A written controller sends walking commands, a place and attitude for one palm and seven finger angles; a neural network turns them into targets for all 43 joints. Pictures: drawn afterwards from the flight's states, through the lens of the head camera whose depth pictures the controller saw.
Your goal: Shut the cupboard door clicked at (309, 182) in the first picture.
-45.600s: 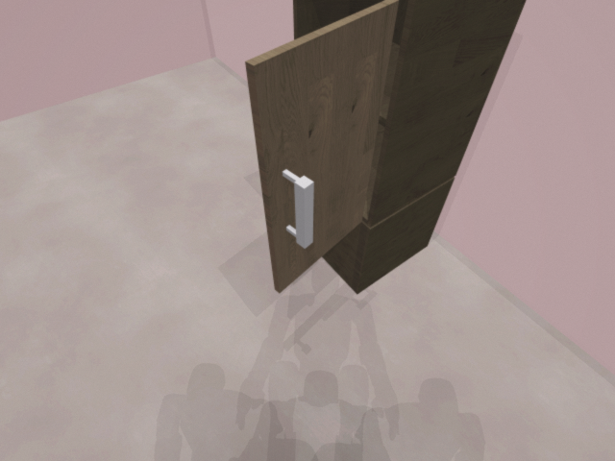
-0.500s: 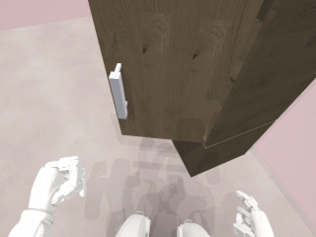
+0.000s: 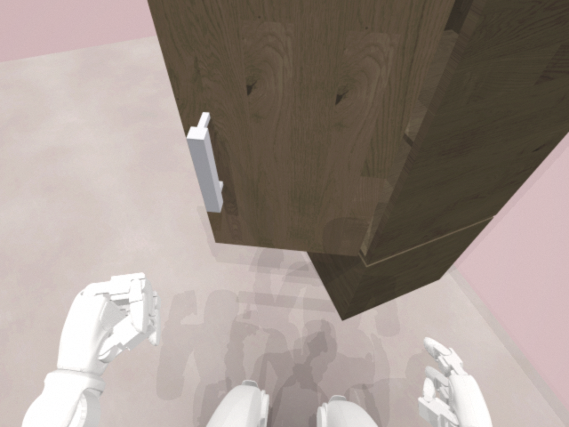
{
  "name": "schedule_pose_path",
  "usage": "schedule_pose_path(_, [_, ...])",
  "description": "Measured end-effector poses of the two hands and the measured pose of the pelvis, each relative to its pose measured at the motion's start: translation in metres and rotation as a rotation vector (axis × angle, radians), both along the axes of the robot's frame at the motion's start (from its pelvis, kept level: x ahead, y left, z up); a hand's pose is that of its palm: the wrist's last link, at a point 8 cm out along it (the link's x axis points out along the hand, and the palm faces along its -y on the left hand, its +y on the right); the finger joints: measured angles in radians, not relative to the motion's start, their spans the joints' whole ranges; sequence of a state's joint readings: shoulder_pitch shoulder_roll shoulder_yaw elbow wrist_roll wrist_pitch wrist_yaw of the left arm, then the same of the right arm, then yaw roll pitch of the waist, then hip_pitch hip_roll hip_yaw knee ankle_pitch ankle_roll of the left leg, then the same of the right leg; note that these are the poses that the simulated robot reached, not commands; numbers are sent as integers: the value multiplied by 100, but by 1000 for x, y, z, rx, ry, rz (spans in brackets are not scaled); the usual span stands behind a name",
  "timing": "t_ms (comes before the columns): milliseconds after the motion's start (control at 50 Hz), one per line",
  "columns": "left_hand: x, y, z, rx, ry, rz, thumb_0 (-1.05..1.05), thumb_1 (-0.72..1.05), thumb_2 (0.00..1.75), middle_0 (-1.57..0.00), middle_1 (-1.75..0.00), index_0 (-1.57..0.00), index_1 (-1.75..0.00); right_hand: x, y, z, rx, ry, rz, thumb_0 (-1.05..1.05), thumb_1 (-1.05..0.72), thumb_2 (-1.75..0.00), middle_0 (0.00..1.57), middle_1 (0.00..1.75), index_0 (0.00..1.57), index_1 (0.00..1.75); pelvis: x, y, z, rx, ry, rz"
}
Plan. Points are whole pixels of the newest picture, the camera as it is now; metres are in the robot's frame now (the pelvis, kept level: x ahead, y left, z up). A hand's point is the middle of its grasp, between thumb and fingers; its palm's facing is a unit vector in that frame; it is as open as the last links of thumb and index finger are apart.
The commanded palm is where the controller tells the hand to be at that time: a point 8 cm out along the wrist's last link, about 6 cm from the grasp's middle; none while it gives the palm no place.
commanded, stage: bring the fist close to the handle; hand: left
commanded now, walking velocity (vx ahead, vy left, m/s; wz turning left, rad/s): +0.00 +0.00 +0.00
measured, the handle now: (210, 165) +0.50 +0.16 +0.05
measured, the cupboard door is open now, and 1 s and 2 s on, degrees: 62 62 55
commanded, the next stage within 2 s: push the door shut along its arc in 1.26 s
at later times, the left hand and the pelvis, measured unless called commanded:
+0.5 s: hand (194, 266) +0.31 +0.15 +0.05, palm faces -0.09 -1.00 -0.02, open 3.1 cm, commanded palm +0.31 +0.20 +0.06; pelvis +0.01 +0.01 +0.01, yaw -1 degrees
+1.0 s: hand (222, 214) +0.39 +0.12 +0.06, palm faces -0.03 -1.00 -0.05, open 3.1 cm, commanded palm +0.37 +0.18 +0.06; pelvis +0.01 +0.00 +0.01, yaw -1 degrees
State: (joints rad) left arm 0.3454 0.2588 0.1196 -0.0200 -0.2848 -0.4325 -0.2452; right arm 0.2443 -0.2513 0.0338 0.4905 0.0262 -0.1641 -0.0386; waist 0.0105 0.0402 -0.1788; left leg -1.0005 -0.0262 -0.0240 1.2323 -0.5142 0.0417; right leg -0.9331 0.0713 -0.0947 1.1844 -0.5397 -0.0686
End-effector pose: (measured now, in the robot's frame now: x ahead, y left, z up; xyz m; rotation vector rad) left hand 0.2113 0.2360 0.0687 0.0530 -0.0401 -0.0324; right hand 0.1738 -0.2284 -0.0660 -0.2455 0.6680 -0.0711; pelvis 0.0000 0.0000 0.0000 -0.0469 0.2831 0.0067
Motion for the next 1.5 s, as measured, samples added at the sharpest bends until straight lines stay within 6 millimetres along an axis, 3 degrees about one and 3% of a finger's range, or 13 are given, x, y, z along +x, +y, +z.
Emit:
schedule_pose_path(80, [20,2,-6,-7,-7,4,2,90,89,-130,-150,-130,-150,0,0,-7,1,21,4,2,-90,-90,20,30,20,30,-1,0,-3,-2,10,2])
schedule_pose_path(180, [43,-13,-17,-29,85,-66,2,90,90,-130,-150,-130,-150,-6,-1,-7,5,51,-25,2,-90,-90,21,30,20,30,2,3,1,-2,13,-1])
schedule_pose_path(320, [69,-19,0,-32,17,-34,2,90,89,-130,-150,-130,-150,-15,-1,-4,5,94,-49,2,-90,-90,20,30,20,30,10,7,8,8,17,-14])
schedule_pose_path(400, [80,-17,-6,-25,33,-7,2,90,89,-130,-150,-130,-150,-17,-1,-7,9,126,-50,2,-90,-90,20,30,20,30,12,8,9,10,20,-13])
schedule_pose_path(500, [87,-30,-15,-26,78,-53,2,90,90,-129,-150,-130,-150,-18,-2,-8,6,151,-57,2,-90,-90,20,30,20,30,13,11,10,8,21,-12])
schedule_pose_path(700, [126,-51,-4,-13,1,-39,2,90,89,-130,-150,-130,-150,-22,-1,-16,16,194,-55,1,-90,-90,20,30,20,30,11,10,10,15,27,-13])
schedule_pose_path(960, [162,-58,-4,-6,10,4,2,90,89,-130,-150,-130,-150,-52,-16,-24,23,296,-104,1,-90,-90,20,30,20,30,9,-1,12,30,31,-26])
schedule_pose_path(1180, [155,-48,-12,-13,58,11,2,90,89,-130,-150,-130,-150,-70,-31,-24,19,350,-148,1,-90,-90,20,30,20,30,11,-6,16,41,32,-36])
schedule_pose_path(1500, [162,-40,-13,-22,47,-37,2,90,89,-130,-150,-130,-150,-53,-21,-21,7,302,-132,1,-90,-90,20,30,20,30,8,2,14,27,36,-27])
